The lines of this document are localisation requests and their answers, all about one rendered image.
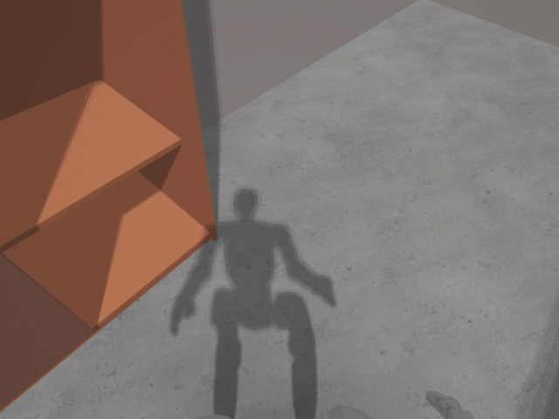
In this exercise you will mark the robot right hand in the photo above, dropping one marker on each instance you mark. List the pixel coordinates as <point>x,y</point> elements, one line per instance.
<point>448,407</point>

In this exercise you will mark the wardrobe door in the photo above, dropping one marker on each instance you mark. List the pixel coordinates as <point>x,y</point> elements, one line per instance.
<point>36,330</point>

